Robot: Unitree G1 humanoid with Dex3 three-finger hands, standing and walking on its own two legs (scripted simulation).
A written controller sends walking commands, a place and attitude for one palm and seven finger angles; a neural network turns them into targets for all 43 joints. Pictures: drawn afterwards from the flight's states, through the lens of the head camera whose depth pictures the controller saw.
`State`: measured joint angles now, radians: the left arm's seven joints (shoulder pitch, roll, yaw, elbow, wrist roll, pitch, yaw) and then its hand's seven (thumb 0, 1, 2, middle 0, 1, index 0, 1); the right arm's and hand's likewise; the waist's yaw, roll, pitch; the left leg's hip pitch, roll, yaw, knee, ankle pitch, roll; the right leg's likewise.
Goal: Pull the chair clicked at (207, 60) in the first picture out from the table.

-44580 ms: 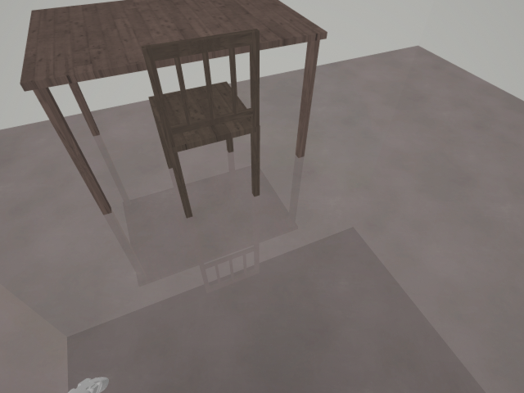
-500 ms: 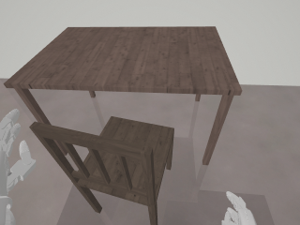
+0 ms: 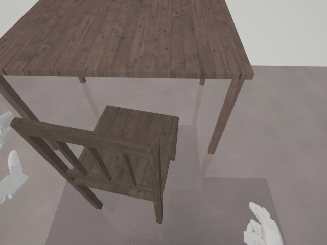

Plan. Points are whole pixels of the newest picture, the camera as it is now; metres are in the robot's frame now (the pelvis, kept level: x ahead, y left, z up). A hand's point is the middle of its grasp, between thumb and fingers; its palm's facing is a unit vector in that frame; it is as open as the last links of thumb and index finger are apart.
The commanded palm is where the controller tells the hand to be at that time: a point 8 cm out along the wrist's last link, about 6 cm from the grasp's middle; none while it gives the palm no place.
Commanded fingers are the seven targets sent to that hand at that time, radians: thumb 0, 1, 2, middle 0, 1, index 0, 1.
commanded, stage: step back with the hand held close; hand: left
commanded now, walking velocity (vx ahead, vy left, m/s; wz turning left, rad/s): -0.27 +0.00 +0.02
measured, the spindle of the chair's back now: (99, 164) +0.36 +0.23 -0.11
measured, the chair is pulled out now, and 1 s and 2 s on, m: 0.24 0.24 0.24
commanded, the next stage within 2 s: stop stepping back and stand still in 1.46 s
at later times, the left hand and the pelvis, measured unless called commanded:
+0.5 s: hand (1, 207) +0.15 +0.26 +0.16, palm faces +0.46 -0.77 -0.44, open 7.4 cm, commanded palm +0.09 +0.30 +0.18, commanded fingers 0.00 0.90 0.90 -0.20 -0.30 -0.20 -0.30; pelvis -0.05 -0.01 -0.01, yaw +0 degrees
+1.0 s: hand out of the picture +0.13 +0.26 +0.16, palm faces +0.44 -0.75 -0.50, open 7.4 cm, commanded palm +0.05 +0.30 +0.18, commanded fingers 0.00 0.90 0.90 -0.20 -0.30 -0.20 -0.30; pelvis -0.07 -0.01 -0.01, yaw +3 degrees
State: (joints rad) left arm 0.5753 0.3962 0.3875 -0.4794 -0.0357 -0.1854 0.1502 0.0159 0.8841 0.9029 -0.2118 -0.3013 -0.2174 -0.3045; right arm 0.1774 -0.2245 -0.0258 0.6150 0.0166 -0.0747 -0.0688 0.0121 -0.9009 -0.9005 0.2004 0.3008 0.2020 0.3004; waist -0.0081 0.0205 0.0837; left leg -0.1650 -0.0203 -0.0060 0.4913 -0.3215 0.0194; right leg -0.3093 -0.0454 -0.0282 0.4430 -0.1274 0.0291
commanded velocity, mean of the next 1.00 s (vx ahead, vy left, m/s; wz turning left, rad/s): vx -0.35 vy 0.00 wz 0.00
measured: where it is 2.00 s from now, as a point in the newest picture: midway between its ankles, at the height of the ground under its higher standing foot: outside the picture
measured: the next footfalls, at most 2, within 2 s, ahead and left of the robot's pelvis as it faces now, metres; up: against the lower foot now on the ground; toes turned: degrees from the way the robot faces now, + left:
right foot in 1.10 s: -0.11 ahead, -0.15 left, +0.00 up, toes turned -1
left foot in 1.46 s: -0.08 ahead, +0.07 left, +0.00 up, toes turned +1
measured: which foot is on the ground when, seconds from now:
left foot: down 0.00-1.00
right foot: down 0.00-0.94, up 0.96-1.00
